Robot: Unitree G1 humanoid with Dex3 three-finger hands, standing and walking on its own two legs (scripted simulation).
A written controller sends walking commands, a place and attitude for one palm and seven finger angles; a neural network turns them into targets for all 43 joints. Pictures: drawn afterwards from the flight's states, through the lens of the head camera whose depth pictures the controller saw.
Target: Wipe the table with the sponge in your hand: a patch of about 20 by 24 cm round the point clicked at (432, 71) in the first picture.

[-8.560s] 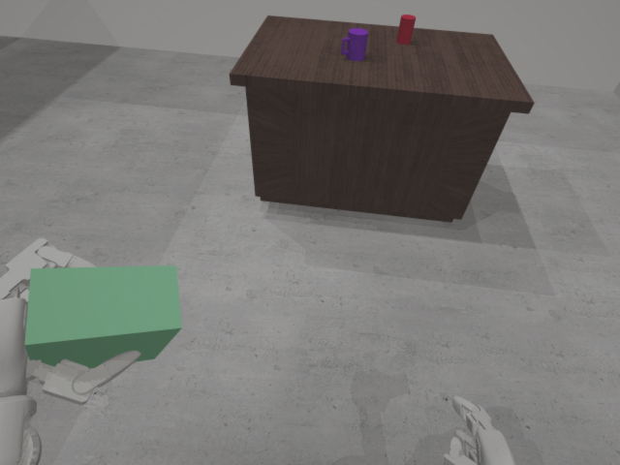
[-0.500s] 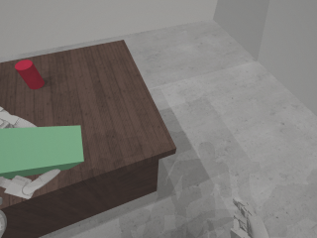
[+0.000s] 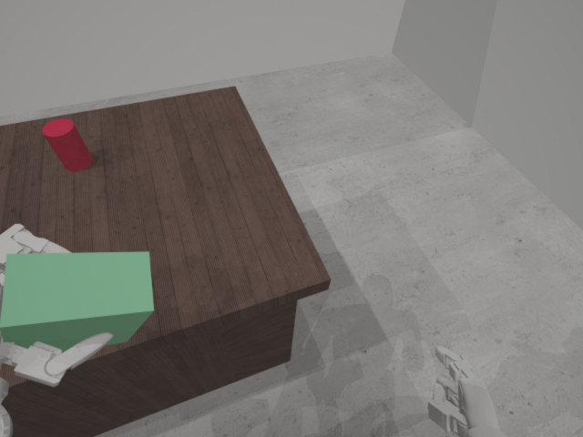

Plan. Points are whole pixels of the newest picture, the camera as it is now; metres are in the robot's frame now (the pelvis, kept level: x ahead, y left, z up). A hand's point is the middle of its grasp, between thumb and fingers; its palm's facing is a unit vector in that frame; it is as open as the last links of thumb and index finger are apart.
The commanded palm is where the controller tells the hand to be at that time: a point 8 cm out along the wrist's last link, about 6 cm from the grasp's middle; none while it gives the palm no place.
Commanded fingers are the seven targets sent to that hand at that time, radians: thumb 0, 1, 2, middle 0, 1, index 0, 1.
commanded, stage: come to a stop and stand still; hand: left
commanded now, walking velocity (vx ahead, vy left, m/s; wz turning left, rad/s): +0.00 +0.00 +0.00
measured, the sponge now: (97, 304) +0.23 +0.23 +0.12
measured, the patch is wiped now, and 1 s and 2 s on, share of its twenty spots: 0.00 0.00 0.00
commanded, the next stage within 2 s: look again from close up in 0.68 s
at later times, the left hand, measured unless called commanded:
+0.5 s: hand (0, 394) +0.13 +0.26 +0.14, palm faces +0.43 -0.82 -0.37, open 10.3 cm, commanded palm +0.07 +0.29 +0.18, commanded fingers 0.00 0.10 1.30 -1.20 -1.60 -1.20 -1.60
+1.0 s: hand (39, 363) +0.16 +0.24 +0.15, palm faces +0.40 -0.85 -0.35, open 10.3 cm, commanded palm +0.10 +0.28 +0.18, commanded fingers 0.00 0.10 1.30 -1.20 -1.60 -1.20 -1.60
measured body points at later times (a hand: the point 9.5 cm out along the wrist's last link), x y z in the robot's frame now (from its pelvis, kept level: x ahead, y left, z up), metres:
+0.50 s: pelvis -0.08 +0.01 +0.00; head -0.08 +0.01 +0.45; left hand +0.11 +0.30 +0.16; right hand +0.08 -0.21 -0.09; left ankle -0.03 +0.09 -0.74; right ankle -0.04 -0.13 -0.74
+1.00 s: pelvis -0.05 -0.01 +0.00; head -0.05 +0.01 +0.45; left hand +0.13 +0.28 +0.17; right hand +0.13 -0.24 -0.07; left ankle -0.03 +0.08 -0.74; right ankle -0.04 -0.13 -0.74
